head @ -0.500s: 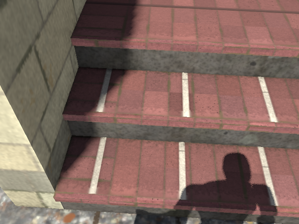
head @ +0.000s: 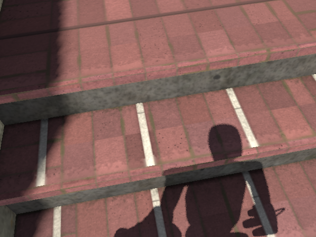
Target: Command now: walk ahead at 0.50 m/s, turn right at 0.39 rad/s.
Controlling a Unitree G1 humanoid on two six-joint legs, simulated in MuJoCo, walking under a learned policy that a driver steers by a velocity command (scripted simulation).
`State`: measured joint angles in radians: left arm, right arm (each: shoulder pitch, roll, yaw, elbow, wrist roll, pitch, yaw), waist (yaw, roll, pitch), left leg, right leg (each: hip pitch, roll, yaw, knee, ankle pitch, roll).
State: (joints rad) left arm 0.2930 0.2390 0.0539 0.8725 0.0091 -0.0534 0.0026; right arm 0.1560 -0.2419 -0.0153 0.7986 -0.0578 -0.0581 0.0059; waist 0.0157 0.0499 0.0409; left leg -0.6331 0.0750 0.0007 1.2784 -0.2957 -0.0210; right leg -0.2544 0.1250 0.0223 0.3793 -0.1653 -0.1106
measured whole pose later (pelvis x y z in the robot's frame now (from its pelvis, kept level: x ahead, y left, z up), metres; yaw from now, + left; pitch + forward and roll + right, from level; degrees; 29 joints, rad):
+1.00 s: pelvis +0.53 +0.06 +0.20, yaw -3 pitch +9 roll -5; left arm -0.17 0.09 -0.07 0.68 0.00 0.01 -0.05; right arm 0.65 -0.05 0.03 1.13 0.00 -0.11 0.03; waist -0.07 0.05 -0.09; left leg 0.05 0.08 0.04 0.17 -0.18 0.08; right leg -1.08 0.01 -0.20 1.32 -0.42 -0.21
